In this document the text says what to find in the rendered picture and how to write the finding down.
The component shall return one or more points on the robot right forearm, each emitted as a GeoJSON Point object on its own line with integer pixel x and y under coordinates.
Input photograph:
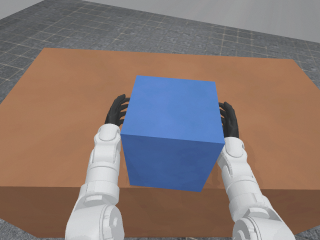
{"type": "Point", "coordinates": [243, 191]}

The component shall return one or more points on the pedestal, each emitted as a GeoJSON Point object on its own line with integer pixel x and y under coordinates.
{"type": "Point", "coordinates": [49, 119]}

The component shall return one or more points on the right robot hand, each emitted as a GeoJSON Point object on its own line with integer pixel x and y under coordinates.
{"type": "Point", "coordinates": [230, 124]}

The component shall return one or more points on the carton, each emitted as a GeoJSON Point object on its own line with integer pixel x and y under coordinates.
{"type": "Point", "coordinates": [172, 133]}

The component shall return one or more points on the robot left forearm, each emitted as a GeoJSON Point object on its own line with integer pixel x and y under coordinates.
{"type": "Point", "coordinates": [101, 183]}

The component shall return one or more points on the left robot hand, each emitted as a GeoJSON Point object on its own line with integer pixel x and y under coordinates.
{"type": "Point", "coordinates": [114, 114]}

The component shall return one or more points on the left robot upper arm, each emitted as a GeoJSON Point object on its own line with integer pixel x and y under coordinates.
{"type": "Point", "coordinates": [101, 222]}

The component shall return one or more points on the right robot upper arm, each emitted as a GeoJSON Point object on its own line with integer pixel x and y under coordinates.
{"type": "Point", "coordinates": [255, 228]}

